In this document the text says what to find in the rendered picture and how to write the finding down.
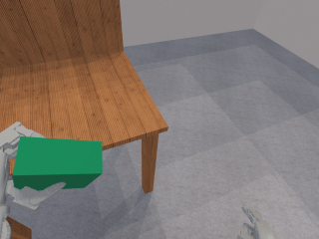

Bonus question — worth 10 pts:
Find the robot left forearm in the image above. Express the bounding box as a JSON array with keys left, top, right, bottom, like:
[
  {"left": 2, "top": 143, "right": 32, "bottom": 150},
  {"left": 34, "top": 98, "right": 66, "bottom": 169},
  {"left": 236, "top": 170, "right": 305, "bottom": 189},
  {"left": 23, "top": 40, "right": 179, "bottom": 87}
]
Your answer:
[{"left": 0, "top": 204, "right": 12, "bottom": 239}]

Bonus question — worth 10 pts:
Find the table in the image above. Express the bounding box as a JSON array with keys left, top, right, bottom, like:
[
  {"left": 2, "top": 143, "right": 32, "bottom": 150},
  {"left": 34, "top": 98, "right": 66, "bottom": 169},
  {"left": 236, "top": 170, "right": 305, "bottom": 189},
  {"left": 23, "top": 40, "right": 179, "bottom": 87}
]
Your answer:
[{"left": 0, "top": 0, "right": 168, "bottom": 239}]

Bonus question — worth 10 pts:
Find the robot right hand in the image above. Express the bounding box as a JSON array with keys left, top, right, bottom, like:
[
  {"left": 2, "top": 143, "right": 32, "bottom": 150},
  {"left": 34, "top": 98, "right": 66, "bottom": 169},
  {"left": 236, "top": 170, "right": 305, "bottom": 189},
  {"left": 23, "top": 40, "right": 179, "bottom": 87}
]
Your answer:
[{"left": 237, "top": 204, "right": 275, "bottom": 239}]

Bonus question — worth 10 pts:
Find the sponge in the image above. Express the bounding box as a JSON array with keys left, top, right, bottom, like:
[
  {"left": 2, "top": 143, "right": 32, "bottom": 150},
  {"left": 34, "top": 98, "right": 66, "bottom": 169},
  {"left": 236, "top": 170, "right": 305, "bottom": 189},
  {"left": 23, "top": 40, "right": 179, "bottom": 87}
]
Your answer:
[{"left": 12, "top": 136, "right": 103, "bottom": 191}]

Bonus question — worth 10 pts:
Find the robot left hand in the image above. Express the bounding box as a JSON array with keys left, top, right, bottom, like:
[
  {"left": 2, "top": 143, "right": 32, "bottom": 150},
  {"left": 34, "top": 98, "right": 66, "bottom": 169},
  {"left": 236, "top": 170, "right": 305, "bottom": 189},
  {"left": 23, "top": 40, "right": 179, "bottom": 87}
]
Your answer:
[{"left": 0, "top": 121, "right": 67, "bottom": 212}]

